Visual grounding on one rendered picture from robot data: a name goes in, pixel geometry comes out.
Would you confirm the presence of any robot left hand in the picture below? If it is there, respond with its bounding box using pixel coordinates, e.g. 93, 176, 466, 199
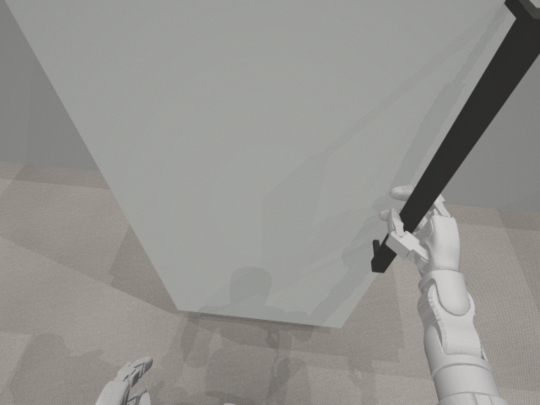
95, 356, 153, 405

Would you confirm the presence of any handle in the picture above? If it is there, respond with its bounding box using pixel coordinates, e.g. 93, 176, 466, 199
371, 0, 540, 273

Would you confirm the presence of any fridge door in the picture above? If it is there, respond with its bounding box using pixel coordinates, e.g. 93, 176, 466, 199
5, 0, 540, 328

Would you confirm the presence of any robot right hand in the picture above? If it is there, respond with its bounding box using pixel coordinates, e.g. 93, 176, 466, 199
379, 185, 461, 278

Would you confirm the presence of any robot right forearm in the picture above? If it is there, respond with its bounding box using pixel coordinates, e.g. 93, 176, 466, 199
417, 269, 510, 405

